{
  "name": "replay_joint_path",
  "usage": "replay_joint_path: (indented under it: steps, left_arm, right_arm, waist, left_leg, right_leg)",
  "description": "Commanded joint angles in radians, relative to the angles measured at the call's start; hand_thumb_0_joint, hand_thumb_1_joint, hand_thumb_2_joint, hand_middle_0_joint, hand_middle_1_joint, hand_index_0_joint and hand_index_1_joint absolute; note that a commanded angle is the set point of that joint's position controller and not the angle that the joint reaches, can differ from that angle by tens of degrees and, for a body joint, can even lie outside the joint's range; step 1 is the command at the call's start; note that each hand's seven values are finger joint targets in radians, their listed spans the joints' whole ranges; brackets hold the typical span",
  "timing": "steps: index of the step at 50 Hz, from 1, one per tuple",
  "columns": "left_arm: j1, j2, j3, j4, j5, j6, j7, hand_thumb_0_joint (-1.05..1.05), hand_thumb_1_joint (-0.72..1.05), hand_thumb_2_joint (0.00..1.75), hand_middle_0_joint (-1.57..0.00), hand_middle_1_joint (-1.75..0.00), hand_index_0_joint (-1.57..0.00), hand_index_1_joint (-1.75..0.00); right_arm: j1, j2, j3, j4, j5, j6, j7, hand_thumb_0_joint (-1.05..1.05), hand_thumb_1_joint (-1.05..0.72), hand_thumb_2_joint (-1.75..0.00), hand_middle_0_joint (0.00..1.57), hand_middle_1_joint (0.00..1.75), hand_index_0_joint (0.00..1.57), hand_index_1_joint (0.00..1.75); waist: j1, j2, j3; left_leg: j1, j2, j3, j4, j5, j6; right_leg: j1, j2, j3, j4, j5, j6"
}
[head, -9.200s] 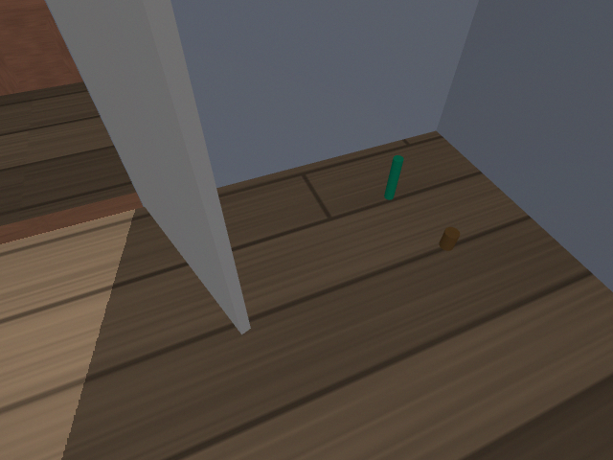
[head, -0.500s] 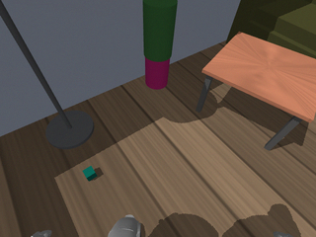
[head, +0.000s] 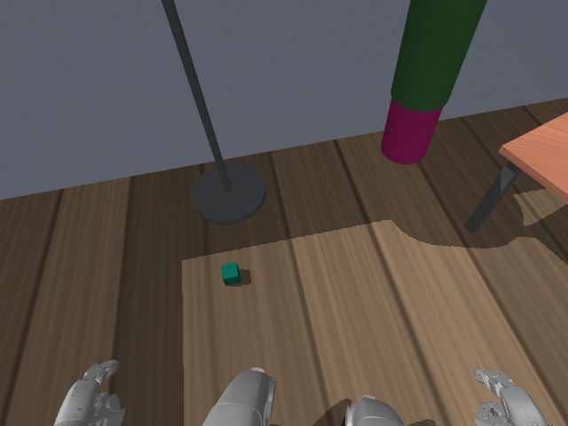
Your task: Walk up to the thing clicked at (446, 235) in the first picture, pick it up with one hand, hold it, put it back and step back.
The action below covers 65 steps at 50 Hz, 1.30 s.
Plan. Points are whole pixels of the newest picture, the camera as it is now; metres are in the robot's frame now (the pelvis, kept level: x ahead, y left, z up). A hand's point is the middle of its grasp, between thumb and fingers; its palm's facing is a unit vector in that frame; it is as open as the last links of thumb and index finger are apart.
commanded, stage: walk up
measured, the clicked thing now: out of the picture +0.59 +1.43 -0.71
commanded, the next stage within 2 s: none
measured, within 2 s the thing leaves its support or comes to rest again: neither
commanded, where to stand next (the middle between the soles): +0.05 +0.11 m, yaw +59 degrees
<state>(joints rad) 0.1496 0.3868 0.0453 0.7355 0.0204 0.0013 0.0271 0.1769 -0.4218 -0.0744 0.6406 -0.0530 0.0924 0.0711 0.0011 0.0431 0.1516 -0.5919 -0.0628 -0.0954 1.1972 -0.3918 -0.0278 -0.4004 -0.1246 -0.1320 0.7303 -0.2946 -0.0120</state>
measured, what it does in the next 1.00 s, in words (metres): steps on the spot, turning left: left foot, then right foot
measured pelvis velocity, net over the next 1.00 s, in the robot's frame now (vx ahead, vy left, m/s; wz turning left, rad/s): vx -0.01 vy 0.06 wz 0.81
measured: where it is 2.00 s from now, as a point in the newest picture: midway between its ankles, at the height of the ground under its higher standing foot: outside the picture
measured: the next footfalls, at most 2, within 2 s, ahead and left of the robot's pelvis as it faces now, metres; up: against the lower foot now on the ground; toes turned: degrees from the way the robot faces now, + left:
left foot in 0.30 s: -0.03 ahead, +0.18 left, +0.00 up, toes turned +19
right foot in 0.60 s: +0.10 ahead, -0.02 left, +0.00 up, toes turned +29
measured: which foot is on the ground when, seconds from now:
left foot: up 0.00-0.28, down 0.30-0.62, up 0.64-0.90, down 0.92-1.00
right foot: down 0.00-0.32, up 0.34-0.58, down 0.60-0.94, up 0.96-1.00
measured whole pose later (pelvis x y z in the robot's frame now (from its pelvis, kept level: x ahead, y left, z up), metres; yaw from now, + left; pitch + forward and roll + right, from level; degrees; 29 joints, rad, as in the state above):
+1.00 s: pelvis -0.01 +0.06 -0.01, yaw +47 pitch -2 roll +1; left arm 0.28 0.45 0.06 0.81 0.01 0.04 -0.02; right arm 0.23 -0.41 -0.05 0.78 -0.01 -0.04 -0.01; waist 0.06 -0.05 0.12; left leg -0.40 -0.04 -0.01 0.72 -0.29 0.02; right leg -0.37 -0.13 -0.09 0.96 -0.54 0.00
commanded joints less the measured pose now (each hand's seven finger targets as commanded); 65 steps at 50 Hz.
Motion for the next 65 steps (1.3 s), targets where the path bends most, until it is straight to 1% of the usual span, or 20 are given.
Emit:
replay_joint_path:
  steps: [1,6,13,14,16,17,19,29,31,32,37,44,46,47,48,52,59,60,62,65]
  left_arm:
    - [0.107,0.304,0.124,-0.040,0.009,-0.042,0.027,0.00,0.90,0.90,-0.20,-0.30,-0.20,-0.30]
    - [0.163,0.358,0.145,-0.057,0.020,-0.049,0.005,0.00,0.90,0.90,-0.20,-0.30,-0.20,-0.30]
    - [0.061,0.377,0.139,-0.065,0.028,-0.036,-0.021,0.00,0.90,0.90,-0.20,-0.30,-0.20,-0.30]
    - [0.080,0.321,0.120,-0.058,0.022,-0.027,-0.025,0.00,0.90,0.90,-0.20,-0.30,-0.20,-0.30]
    - [-0.056,0.279,0.084,-0.117,-0.012,-0.021,-0.027,0.00,0.90,0.90,-0.20,-0.30,-0.20,-0.30]
    - [-0.089,0.331,0.092,-0.098,-0.003,-0.033,-0.022,0.00,0.90,0.90,-0.20,-0.30,-0.20,-0.30]
    - [0.143,0.302,0.079,0.005,-0.017,-0.036,-0.037,0.00,0.90,0.90,-0.20,-0.30,-0.20,-0.30]
    - [0.190,0.242,0.081,0.006,0.011,-0.072,-0.025,0.00,0.90,0.90,-0.20,-0.30,-0.20,-0.30]
    - [0.222,0.402,0.119,0.005,0.038,-0.081,-0.016,0.00,0.90,0.90,-0.20,-0.30,-0.20,-0.30]
    - [0.120,0.418,0.124,-0.014,0.034,-0.074,-0.025,0.00,0.90,0.90,-0.20,-0.30,-0.20,-0.30]
    - [0.141,0.303,0.091,0.020,0.018,-0.078,-0.032,0.00,0.90,0.90,-0.20,-0.30,-0.20,-0.30]
    - [0.105,0.263,0.073,-0.027,-0.003,-0.023,-0.054,0.00,0.90,0.90,-0.20,-0.30,-0.20,-0.30]
    - [0.156,0.182,0.044,-0.029,-0.013,-0.008,-0.051,0.00,0.90,0.90,-0.20,-0.30,-0.20,-0.30]
    - [0.146,0.141,0.034,-0.059,-0.013,0.001,-0.051,0.00,0.90,0.90,-0.20,-0.30,-0.20,-0.30]
    - [0.124,0.234,0.060,-0.040,-0.013,0.012,-0.036,0.00,0.90,0.90,-0.20,-0.30,-0.20,-0.30]
    - [0.175,0.237,0.066,0.023,-0.016,0.010,-0.033,0.00,0.90,0.90,-0.20,-0.30,-0.20,-0.30]
    - [0.220,0.215,0.077,0.074,-0.008,-0.013,-0.031,0.00,0.90,0.90,-0.20,-0.30,-0.20,-0.30]
    - [0.228,0.248,0.086,0.078,0.007,-0.022,-0.025,0.00,0.90,0.90,-0.20,-0.30,-0.20,-0.30]
    - [0.078,0.430,0.120,0.026,0.020,-0.027,-0.024,0.00,0.90,0.90,-0.20,-0.30,-0.20,-0.30]
    - [0.034,0.316,0.090,0.029,0.018,-0.040,-0.019,0.00,0.90,0.90,-0.20,-0.30,-0.20,-0.30]
  right_arm:
    - [0.056,-0.173,-0.072,-0.072,-0.009,-0.016,0.027,0.00,-0.90,-0.90,0.20,0.30,0.20,0.30]
    - [-0.018,-0.177,-0.070,-0.076,0.000,-0.014,0.023,0.00,-0.90,-0.90,0.20,0.30,0.20,0.30]
    - [0.191,-0.210,-0.089,0.048,0.029,-0.042,0.020,0.00,-0.90,-0.90,0.20,0.30,0.20,0.30]
    - [0.262,-0.252,-0.105,0.077,0.013,-0.045,0.008,0.00,-0.90,-0.90,0.20,0.30,0.20,0.30]
    - [0.177,-0.423,-0.126,0.034,0.009,-0.053,-0.004,0.00,-0.90,-0.90,0.20,0.30,0.20,0.30]
    - [0.124,-0.414,-0.123,0.041,0.016,-0.057,-0.005,0.00,-0.90,-0.90,0.20,0.30,0.20,0.30]
    - [-0.006,-0.320,-0.083,0.017,0.017,-0.064,-0.028,0.00,-0.90,-0.90,0.20,0.30,0.20,0.30]
    - [0.052,-0.241,-0.057,0.002,0.042,-0.088,-0.064,0.00,-0.90,-0.90,0.20,0.30,0.20,0.30]
    - [0.058,-0.133,-0.027,-0.011,0.056,-0.095,-0.075,0.00,-0.90,-0.90,0.20,0.30,0.20,0.30]
    - [0.080,-0.205,-0.046,0.011,0.035,-0.091,-0.093,0.00,-0.90,-0.90,0.20,0.30,0.20,0.30]
    - [0.099,-0.195,-0.048,0.064,0.041,-0.122,-0.052,0.00,-0.90,-0.90,0.20,0.30,0.20,0.30]
    - [0.140,-0.156,-0.044,0.104,0.053,-0.144,-0.074,0.00,-0.90,-0.90,0.20,0.30,0.20,0.30]
    - [0.189,-0.247,-0.070,0.108,0.035,-0.157,-0.097,0.00,-0.90,-0.90,0.20,0.30,0.20,0.30]
    - [0.206,-0.335,-0.082,0.080,0.025,-0.160,-0.109,0.00,-0.90,-0.90,0.20,0.30,0.20,0.30]
    - [0.195,-0.373,-0.092,0.085,0.047,-0.156,-0.113,0.00,-0.90,-0.90,0.20,0.30,0.20,0.30]
    - [0.055,-0.264,-0.052,0.061,0.046,-0.149,-0.127,0.00,-0.90,-0.90,0.20,0.30,0.20,0.30]
    - [-0.029,-0.252,-0.041,0.039,0.036,-0.113,-0.108,0.00,-0.90,-0.90,0.20,0.30,0.20,0.30]
    - [-0.022,-0.203,-0.027,0.039,0.041,-0.105,-0.108,0.00,-0.90,-0.90,0.20,0.30,0.20,0.30]
    - [-0.011,-0.191,-0.036,0.046,0.040,-0.105,-0.121,0.00,-0.90,-0.90,0.20,0.30,0.20,0.30]
    - [0.030,-0.225,-0.049,0.114,0.047,-0.119,-0.101,0.00,-0.90,-0.90,0.20,0.30,0.20,0.30]
  waist:
    - [0.047,-0.211,-0.206]
    - [0.100,-0.267,-0.223]
    - [-0.018,-0.180,-0.273]
    - [-0.061,-0.041,-0.262]
    - [-0.124,0.313,-0.096]
    - [-0.102,0.202,-0.020]
    - [0.021,0.159,-0.096]
    - [0.069,0.088,-0.138]
    - [0.103,-0.294,-0.148]
    - [0.054,-0.240,-0.133]
    - [0.040,-0.179,-0.064]
    - [0.018,-0.200,-0.183]
    - [-0.016,0.011,-0.221]
    - [-0.005,0.146,-0.202]
    - [-0.034,0.110,-0.226]
    - [0.023,0.097,-0.170]
    - [0.057,0.095,-0.211]
    - [0.072,-0.017,-0.185]
    - [0.051,-0.331,-0.118]
    - [0.013,-0.111,-0.051]
  left_leg:
    - [-0.083,0.098,0.018,-0.041,0.022,-0.009]
    - [-0.048,0.139,0.081,-0.237,-0.043,-0.006]
    - [0.390,0.071,0.189,-0.588,-0.059,0.059]
    - [0.514,0.052,0.110,-0.655,-0.121,0.097]
    - [0.319,0.341,-0.654,-1.012,-0.472,0.313]
    - [0.187,0.355,-0.639,-1.029,-0.496,0.344]
    - [0.292,0.195,-0.296,-0.833,-0.211,0.255]
    - [0.072,0.146,-0.355,-0.632,0.072,0.187]
    - [-0.165,-0.100,-0.024,-0.263,-0.129,0.070]
    - [-0.163,0.029,-0.020,-0.125,-0.154,0.053]
    - [-0.015,0.086,0.050,-0.247,0.006,0.043]
    - [0.370,-0.001,0.188,-0.620,0.258,0.040]
    - [0.573,0.111,-0.078,-0.703,0.217,0.130]
    - [0.543,0.378,-0.479,-0.765,0.336,0.229]
    - [0.476,0.439,-0.604,-0.793,0.282,0.351]
    - [0.285,0.274,-0.277,-0.682,0.420,0.253]
    - [0.072,0.161,-0.225,-0.567,0.172,0.204]
    - [0.028,0.097,-0.180,-0.455,0.103,0.156]
    - [-0.073,-0.004,0.007,-0.069,-0.226,0.050]
    - [-0.031,0.051,0.030,-0.103,-0.112,0.052]
  right_leg:
    - [0.329,-0.238,0.161,-0.269,0.284,-0.158]
    - [0.386,-0.318,0.138,-0.297,0.157,-0.189]
    - [0.039,-0.291,-0.027,-0.181,-0.384,-0.112]
    - [-0.102,-0.231,-0.057,0.002,-0.455,-0.061]
    - [-0.402,0.015,-0.003,0.325,-0.349,0.060]
    - [-0.315,-0.023,0.079,0.365,-0.288,0.046]
    - [-0.265,-0.030,0.105,0.328,-0.182,0.039]
    - [0.201,0.123,0.133,-0.177,-0.070,-0.043]
    - [0.325,-0.272,0.675,-0.519,-0.379,-0.133]
    - [0.268,-0.433,0.803,-0.544,-0.436,-0.249]
    - [0.221,-0.196,0.256,-0.385,0.037,-0.174]
    - [0.119,-0.146,0.019,-0.094,0.252,-0.121]
    - [-0.107,-0.049,-0.025,0.183,0.044,-0.037]
    - [-0.256,0.049,0.022,0.310,-0.303,0.005]
    - [-0.206,0.002,0.149,0.358,-0.351,0.004]
    - [-0.101,-0.011,0.159,0.285,-0.224,-0.010]
    - [0.173,0.092,0.070,-0.043,-0.070,-0.022]
    - [0.180,0.052,0.162,-0.194,-0.151,-0.043]
    - [0.051,-0.410,0.757,-0.474,-0.323,-0.290]
    - [0.072,-0.252,0.416,-0.315,-0.042,-0.223]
